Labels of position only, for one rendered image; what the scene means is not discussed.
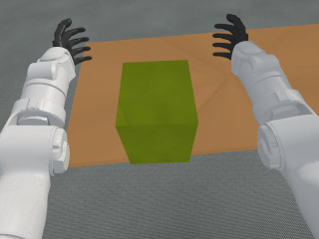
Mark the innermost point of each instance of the robot right forearm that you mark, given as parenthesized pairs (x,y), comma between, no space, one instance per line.
(266,85)

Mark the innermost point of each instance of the left robot upper arm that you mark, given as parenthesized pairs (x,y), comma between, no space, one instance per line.
(30,157)

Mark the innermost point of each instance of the right robot upper arm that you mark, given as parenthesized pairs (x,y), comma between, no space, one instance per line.
(291,146)

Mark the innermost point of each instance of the robot left hand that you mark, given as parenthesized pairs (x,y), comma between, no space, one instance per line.
(61,39)

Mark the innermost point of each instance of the carton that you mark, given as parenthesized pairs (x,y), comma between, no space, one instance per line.
(156,115)

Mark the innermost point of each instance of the table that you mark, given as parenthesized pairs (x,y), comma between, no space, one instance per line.
(226,122)

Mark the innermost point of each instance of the robot right hand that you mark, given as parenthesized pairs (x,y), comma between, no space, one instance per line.
(238,35)

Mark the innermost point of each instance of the robot left forearm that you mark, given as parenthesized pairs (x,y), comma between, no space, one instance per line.
(45,91)

